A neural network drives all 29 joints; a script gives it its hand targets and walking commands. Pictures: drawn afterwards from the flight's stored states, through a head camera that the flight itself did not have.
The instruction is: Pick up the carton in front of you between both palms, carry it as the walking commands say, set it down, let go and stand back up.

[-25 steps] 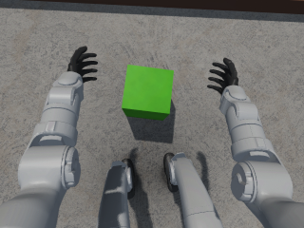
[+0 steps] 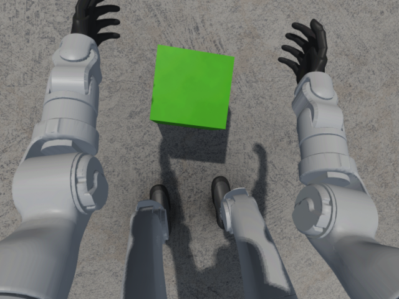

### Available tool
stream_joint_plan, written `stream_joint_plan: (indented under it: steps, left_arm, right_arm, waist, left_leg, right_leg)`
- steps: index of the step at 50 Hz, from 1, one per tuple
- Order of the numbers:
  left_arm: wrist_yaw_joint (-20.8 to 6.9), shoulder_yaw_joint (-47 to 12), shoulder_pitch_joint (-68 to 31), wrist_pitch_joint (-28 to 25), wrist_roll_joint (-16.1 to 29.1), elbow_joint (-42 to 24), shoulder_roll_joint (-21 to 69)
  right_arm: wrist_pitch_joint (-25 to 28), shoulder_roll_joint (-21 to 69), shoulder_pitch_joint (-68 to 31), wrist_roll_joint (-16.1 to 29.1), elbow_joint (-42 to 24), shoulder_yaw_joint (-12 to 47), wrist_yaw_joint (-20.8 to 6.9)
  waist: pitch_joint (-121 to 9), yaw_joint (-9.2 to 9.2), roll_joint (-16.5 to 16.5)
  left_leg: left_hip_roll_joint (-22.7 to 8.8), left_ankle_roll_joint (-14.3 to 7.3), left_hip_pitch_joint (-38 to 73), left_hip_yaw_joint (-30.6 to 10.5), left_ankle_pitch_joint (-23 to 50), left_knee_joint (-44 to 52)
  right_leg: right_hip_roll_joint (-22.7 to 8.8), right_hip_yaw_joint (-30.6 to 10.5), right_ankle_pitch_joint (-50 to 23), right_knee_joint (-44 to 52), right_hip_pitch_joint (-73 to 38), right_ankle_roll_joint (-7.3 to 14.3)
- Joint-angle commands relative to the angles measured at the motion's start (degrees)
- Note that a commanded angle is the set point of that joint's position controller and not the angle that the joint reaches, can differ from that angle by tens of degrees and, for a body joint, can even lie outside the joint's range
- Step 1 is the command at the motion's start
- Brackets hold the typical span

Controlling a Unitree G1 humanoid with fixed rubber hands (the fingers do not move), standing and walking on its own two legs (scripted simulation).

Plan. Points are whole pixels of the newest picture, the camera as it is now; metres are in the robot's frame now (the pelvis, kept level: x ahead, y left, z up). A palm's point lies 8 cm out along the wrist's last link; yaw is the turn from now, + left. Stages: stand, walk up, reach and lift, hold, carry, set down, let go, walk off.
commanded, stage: reach and lift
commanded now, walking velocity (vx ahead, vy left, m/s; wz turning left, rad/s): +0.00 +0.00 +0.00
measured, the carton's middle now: (189, 95) +0.50 -0.03 -0.50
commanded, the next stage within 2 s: none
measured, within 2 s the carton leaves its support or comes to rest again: leaves its support in 1.52 s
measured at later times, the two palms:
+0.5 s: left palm (122, 80) +0.53 +0.15 -0.37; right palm (259, 96) +0.46 -0.21 -0.37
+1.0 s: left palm (133, 83) +0.54 +0.13 -0.43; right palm (250, 98) +0.47 -0.20 -0.43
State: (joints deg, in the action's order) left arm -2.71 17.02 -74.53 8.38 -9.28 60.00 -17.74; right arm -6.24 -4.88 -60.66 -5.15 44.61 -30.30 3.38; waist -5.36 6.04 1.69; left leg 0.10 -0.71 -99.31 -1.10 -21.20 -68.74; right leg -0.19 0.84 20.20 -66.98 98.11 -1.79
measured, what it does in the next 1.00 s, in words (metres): lowers itself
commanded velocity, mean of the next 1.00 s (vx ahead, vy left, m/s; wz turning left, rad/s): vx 0.00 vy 0.00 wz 0.00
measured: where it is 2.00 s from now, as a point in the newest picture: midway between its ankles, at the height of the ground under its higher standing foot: (194, 216)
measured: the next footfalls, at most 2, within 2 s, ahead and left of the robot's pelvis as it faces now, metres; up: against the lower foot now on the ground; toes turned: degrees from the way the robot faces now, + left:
none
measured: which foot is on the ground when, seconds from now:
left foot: down 0.00-1.00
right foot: down 0.00-1.00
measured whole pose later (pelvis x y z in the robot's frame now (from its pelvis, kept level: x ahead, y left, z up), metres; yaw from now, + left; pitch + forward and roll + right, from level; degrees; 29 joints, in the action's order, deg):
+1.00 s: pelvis -0.06 +0.00 -0.26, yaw -2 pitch +37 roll -4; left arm 2.9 -6.3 -95.1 5.1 12.8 73.6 -27.8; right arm -3.1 -13.1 -84.0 12.0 63.7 -13.3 9.7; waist 22.9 5.8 -1.1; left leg -0.2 -0.6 -130.2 -2.4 -34.0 -127.6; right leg 1.2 1.4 32.9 -124.9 128.6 -2.1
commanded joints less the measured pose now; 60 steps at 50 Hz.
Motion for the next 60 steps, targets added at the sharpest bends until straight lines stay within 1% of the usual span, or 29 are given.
stream_joint_plan:
  steps: [1,5,9,12,15,18,21,24,26,29,33,34,36,38,39,41,44,47,49,51,54,57,59,60]
  left_arm:
    - [0.95,0.18,-10.43,-1.65,0.11,-3.99,-3.39]
    - [2.66,-2.58,-13.17,-2.48,3.31,-4.54,-5.67]
    - [4.57,-7.74,-18.71,-2.67,8.57,-6.04,-9.66]
    - [5.57,-11.74,-23.33,-2.13,12.75,-6.09,-12.35]
    - [5.95,-14.97,-27.81,-1.25,16.08,-4.05,-13.85]
    - [5.96,-17.24,-32.62,-0.65,18.42,-1.27,-15.28]
    - [5.91,-18.78,-36.38,-0.43,19.76,2.41,-16.71]
    - [5.50,-19.89,-38.50,-0.82,20.42,6.31,-17.40]
    - [5.13,-20.50,-39.42,-1.36,20.74,8.31,-17.66]
    - [4.71,-21.34,-40.65,-2.30,21.31,10.01,-17.98]
    - [4.98,-22.81,-43.36,-3.67,22.81,8.63,-19.11]
    - [5.14,-23.49,-43.95,-3.93,23.38,8.02,-19.23]
    - [5.47,-25.00,-44.79,-4.29,24.54,6.64,-19.11]
    - [5.77,-26.22,-44.98,-4.39,25.08,5.35,-18.24]
    - [5.92,-26.42,-44.52,-4.41,25.15,4.64,-17.77]
    - [6.14,-26.43,-43.06,-4.46,25.25,3.83,-16.88]
    - [6.37,-24.73,-39.51,-4.22,24.03,5.67,-16.23]
    - [5.83,-22.80,-36.25,-4.11,22.24,8.70,-15.06]
    - [5.40,-21.74,-35.48,-4.22,21.30,9.71,-14.60]
    - [5.20,-21.14,-35.96,-4.36,20.80,9.92,-14.49]
    - [5.06,-22.31,-37.78,-4.55,21.30,9.63,-12.58]
    - [4.81,-24.49,-40.52,-4.61,22.20,9.01,-7.43]
    - [4.96,-23.63,-41.74,-4.57,21.04,8.51,-6.39]
    - [4.46,-24.35,-42.68,-4.32,21.03,8.30,-3.23]
  right_arm:
    - [1.80,-4.89,-7.16,-0.46,-3.19,-0.44,0.12]
    - [2.33,-6.66,-10.18,1.90,-2.50,1.74,1.42]
    - [2.33,-10.44,-14.90,7.16,-2.54,6.30,3.29]
    - [1.61,-13.02,-18.68,11.24,-1.84,9.70,4.70]
    - [0.56,-14.52,-23.49,14.27,0.16,12.25,5.69]
    - [-0.18,-15.76,-28.90,15.98,2.38,13.74,6.22]
    - [-0.52,-16.77,-32.92,16.84,5.57,14.52,6.48]
    - [-0.20,-17.19,-35.31,16.49,9.29,14.55,6.36]
    - [0.38,-17.40,-36.54,15.99,11.42,14.45,6.11]
    - [1.48,-17.80,-38.43,15.51,13.51,14.49,5.64]
    - [3.00,-18.94,-41.40,16.51,13.08,15.71,5.66]
    - [3.28,-19.11,-41.67,17.04,12.91,16.15,5.82]
    - [3.70,-19.25,-41.75,18.07,12.10,16.85,6.28]
    - [3.95,-19.09,-40.98,19.13,11.36,17.17,6.65]
    - [4.07,-18.69,-40.09,19.74,11.10,17.45,6.79]
    - [4.11,-17.50,-38.11,20.55,11.60,18.29,6.95]
    - [3.87,-16.24,-35.39,19.88,13.23,18.17,7.00]
    - [3.93,-15.04,-33.83,17.47,14.71,16.68,6.50]
    - [4.12,-14.76,-34.14,16.09,14.63,15.84,6.16]
    - [4.26,-14.76,-35.14,15.35,14.01,15.43,6.00]
    - [4.19,-13.16,-37.51,15.96,12.67,16.56,5.79]
    - [3.98,-8.77,-40.74,16.98,11.73,18.60,5.35]
    - [3.71,-7.19,-41.16,16.13,12.18,17.95,5.34]
    - [3.45,-4.53,-41.51,15.64,12.54,18.27,5.01]
  waist:
    - [-49.97,1.20,5.26]
    - [-53.36,1.30,5.27]
    - [-60.87,1.92,6.33]
    - [-64.07,2.42,7.44]
    - [-61.79,2.73,7.87]
    - [-58.36,2.70,7.83]
    - [-54.63,2.80,7.59]
    - [-48.99,3.05,7.10]
    - [-45.51,3.16,6.63]
    - [-42.07,3.08,5.76]
    - [-45.42,2.78,5.15]
    - [-47.04,3.00,5.18]
    - [-50.14,3.76,5.68]
    - [-52.32,4.36,7.45]
    - [-53.15,4.27,8.01]
    - [-53.70,3.60,8.15]
    - [-49.36,2.48,7.37]
    - [-41.07,2.19,5.73]
    - [-37.97,2.15,4.66]
    - [-37.17,2.13,3.93]
    - [-37.65,2.02,3.58]
    - [-38.35,1.69,3.65]
    - [-38.17,1.56,3.86]
    - [-37.96,1.89,4.14]
  left_leg:
    - [3.07,1.49,31.41,-1.89,30.45,-7.21]
    - [3.48,1.56,24.54,-1.24,26.87,-15.26]
    - [3.43,1.72,23.77,-0.51,24.13,-23.65]
    - [3.22,1.78,23.49,0.14,19.68,-28.89]
    - [2.63,1.57,20.64,0.30,12.98,-32.58]
    - [1.77,1.25,17.89,0.11,6.72,-35.39]
    - [0.99,0.98,15.51,-0.26,2.03,-37.95]
    - [0.31,0.85,11.92,-0.84,-1.16,-40.22]
    - [0.00,0.81,9.63,-1.20,-1.81,-41.77]
    - [-0.21,0.80,7.10,-1.53,-0.81,-44.27]
    - [-0.07,0.91,8.62,-1.22,3.85,-47.82]
    - [0.01,0.97,9.53,-1.13,5.15,-48.64]
    - [0.11,1.06,11.99,-1.17,7.52,-50.08]
    - [0.29,1.27,14.46,-1.10,10.22,-51.26]
    - [0.41,1.42,14.65,-0.89,10.97,-51.53]
    - [0.60,1.54,14.24,-0.48,12.09,-51.63]
    - [0.67,1.43,10.79,-0.31,10.25,-50.93]
    - [0.69,1.21,4.62,-0.64,6.76,-49.90]
    - [0.75,1.06,2.13,-0.77,5.33,-49.46]
    - [0.82,0.89,1.29,-0.75,4.51,-49.18]
    - [1.06,0.62,1.96,-0.68,3.57,-48.77]
    - [1.49,0.52,3.80,-0.73,2.77,-48.50]
    - [1.76,0.70,4.41,-0.65,2.04,-48.33]
    - [2.11,0.71,4.89,-0.65,1.97,-48.33]
  right_leg:
    - [4.19,2.70,-25.27,-5.54,-12.68,-3.02]
    - [4.20,2.75,-24.01,-14.04,-10.22,-3.19]
    - [4.06,3.42,-22.54,-22.43,-9.98,-3.11]
    - [3.81,3.94,-19.15,-27.54,-8.86,-2.75]
    - [3.18,4.29,-13.37,-31.37,-6.36,-2.35]
    - [2.33,4.42,-7.64,-34.57,-4.54,-2.09]
    - [1.63,4.31,-3.53,-37.37,-3.34,-1.75]
    - [1.07,3.97,-1.06,-40.04,-2.07,-1.47]
    - [0.84,3.67,-0.89,-41.83,-1.60,-1.39]
    - [0.72,3.14,-2.53,-44.50,-1.95,-1.40]
    - [0.99,2.73,-7.80,-47.73,-5.43,-1.35]
    - [1.12,2.78,-9.29,-48.39,-6.39,-1.32]
    - [1.43,3.06,-11.71,-49.37,-6.73,-1.31]
    - [1.78,3.30,-13.88,-49.84,-6.16,-1.21]
    - [1.96,3.33,-14.86,-49.98,-6.86,-1.13]
    - [2.29,3.28,-16.42,-50.27,-7.74,-1.13]
    - [2.61,3.15,-14.40,-49.92,-5.81,-1.34]
    - [2.67,2.96,-10.92,-49.32,-2.14,-1.65]
    - [2.69,2.90,-9.67,-49.04,-1.05,-1.76]
    - [2.73,2.90,-9.07,-48.84,-1.13,-1.72]
    - [2.92,2.95,-8.55,-48.56,-2.12,-1.51]
    - [3.49,2.92,-8.22,-48.49,-3.42,-1.27]
    - [3.87,2.97,-7.98,-48.53,-4.56,-1.27]
    - [4.18,2.99,-7.84,-48.43,-5.35,-1.13]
